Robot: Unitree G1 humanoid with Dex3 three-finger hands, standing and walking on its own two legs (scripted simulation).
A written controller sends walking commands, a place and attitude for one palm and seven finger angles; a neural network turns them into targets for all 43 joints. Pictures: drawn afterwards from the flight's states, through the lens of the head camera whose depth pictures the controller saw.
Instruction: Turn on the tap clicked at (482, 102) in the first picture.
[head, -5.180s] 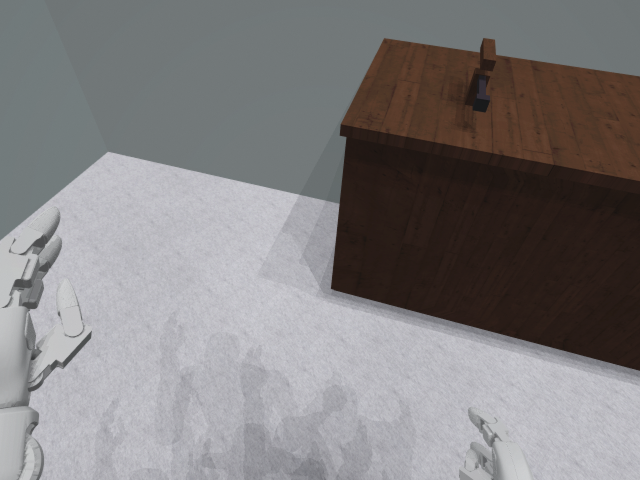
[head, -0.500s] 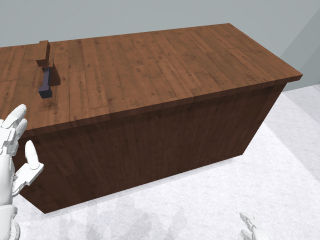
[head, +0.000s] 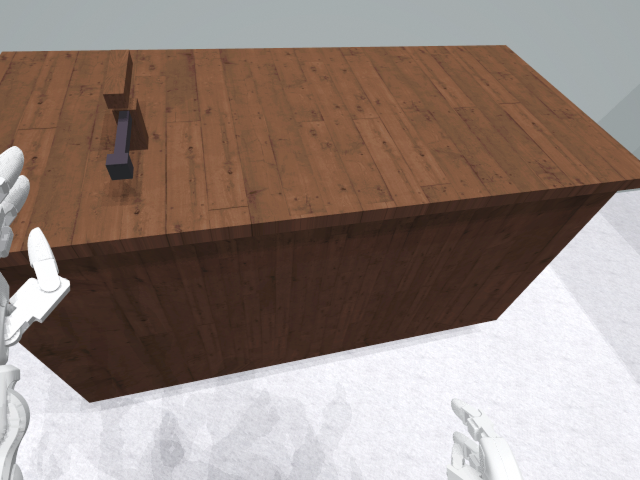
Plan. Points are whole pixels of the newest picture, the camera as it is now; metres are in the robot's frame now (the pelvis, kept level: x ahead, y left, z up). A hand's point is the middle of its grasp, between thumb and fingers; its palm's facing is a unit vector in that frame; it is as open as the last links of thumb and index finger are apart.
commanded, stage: shuffle to correct the standing spot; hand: left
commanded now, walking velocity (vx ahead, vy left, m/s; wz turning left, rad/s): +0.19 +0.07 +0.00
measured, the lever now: (120, 166) +0.47 +0.36 +0.08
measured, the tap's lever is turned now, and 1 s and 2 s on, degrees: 0 0 0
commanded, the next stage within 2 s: come to a stop and stand still in 0.52 s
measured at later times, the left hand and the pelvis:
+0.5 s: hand (144, 212) +0.32 +0.24 +0.17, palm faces +0.38 -0.83 -0.41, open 7.4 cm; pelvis +0.10 +0.00 -0.02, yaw +1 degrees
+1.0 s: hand (124, 155) +0.38 +0.28 +0.19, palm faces +0.38 -0.78 -0.50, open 7.4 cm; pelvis +0.16 +0.04 -0.01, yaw -2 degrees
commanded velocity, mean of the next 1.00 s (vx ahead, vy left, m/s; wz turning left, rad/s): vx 0.05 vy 0.03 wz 0.00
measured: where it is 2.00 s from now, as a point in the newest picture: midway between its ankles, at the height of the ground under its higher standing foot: outside the picture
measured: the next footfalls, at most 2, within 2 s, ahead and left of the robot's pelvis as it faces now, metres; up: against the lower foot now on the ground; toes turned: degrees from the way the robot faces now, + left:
left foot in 0.66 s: +0.24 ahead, +0.15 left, +0.00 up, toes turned -2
right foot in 0.94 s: +0.22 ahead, -0.06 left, +0.00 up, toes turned -4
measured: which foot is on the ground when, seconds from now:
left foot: down 0.00-0.46, up 0.48-0.64, down 0.66-1.00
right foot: down 0.00-0.66, up 0.68-0.92, down 0.94-1.00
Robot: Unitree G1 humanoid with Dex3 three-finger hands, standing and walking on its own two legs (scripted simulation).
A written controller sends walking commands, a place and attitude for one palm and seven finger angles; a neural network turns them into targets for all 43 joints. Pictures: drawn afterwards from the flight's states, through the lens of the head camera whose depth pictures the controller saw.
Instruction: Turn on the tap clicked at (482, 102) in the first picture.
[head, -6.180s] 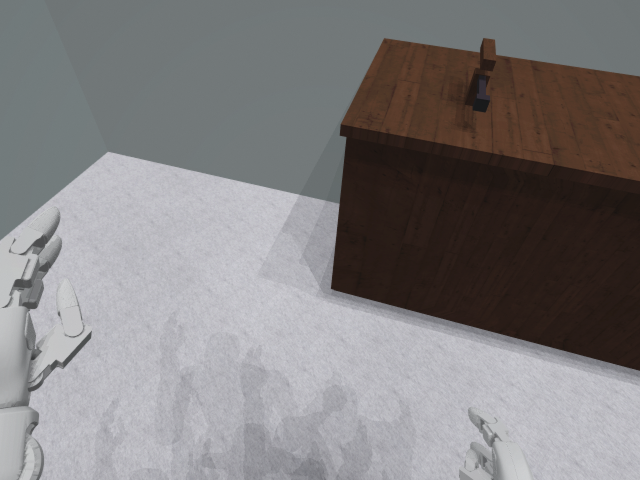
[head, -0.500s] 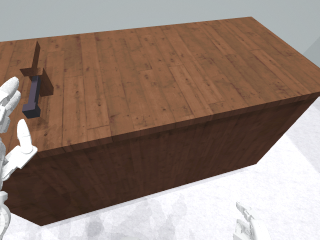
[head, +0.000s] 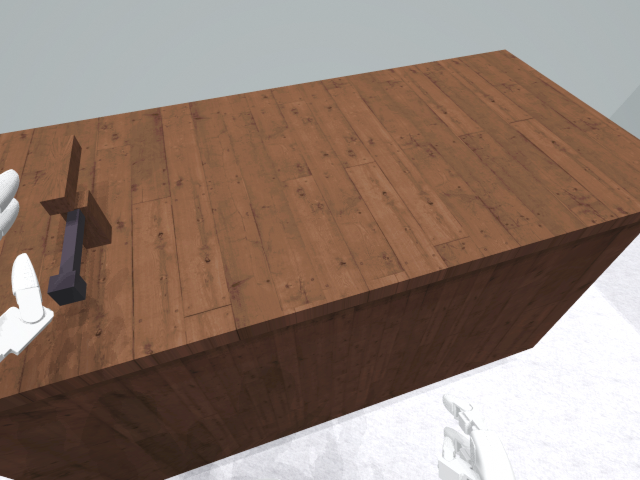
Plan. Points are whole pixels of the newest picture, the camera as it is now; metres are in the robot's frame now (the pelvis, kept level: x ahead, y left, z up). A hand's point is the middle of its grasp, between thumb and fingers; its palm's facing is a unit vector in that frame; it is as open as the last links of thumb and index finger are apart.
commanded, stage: come to a stop and stand still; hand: left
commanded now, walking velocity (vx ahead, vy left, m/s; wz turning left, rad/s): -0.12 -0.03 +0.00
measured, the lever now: (67, 288) +0.29 +0.33 +0.09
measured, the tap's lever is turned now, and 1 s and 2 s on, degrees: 0 0 0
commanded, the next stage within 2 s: look again from close up in 0.54 s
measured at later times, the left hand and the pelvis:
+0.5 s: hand (19, 277) +0.24 +0.28 +0.20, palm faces +0.44 -0.74 -0.50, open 7.4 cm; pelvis +0.01 +0.01 +0.01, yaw +0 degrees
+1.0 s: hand (18, 278) +0.24 +0.29 +0.19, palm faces +0.41 -0.84 -0.36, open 7.5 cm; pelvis +0.02 +0.04 +0.01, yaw +0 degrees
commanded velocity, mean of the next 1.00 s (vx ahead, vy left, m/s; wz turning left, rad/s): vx -0.03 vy -0.01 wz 0.00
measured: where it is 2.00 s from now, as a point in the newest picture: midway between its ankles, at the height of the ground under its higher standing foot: outside the picture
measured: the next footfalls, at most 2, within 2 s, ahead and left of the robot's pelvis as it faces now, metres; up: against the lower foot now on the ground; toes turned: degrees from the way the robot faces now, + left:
left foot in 1.68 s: -0.09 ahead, +0.08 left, +0.00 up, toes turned +0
right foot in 1.90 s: -0.11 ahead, -0.09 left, +0.00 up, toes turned -2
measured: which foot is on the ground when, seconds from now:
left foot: down 0.00-1.00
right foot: down 0.00-1.00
